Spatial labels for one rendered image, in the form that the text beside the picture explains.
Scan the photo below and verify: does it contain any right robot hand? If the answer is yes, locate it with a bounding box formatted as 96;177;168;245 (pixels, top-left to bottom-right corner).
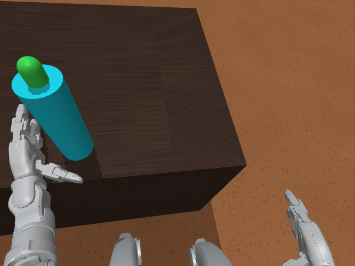
282;189;335;266

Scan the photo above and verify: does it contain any bottle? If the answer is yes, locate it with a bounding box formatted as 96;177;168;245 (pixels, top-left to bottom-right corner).
12;56;94;161

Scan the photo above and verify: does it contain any left robot arm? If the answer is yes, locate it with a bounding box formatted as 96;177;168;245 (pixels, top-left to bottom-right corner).
3;175;60;266

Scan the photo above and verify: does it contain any left robot hand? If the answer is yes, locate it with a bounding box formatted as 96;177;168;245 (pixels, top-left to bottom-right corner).
8;104;83;183

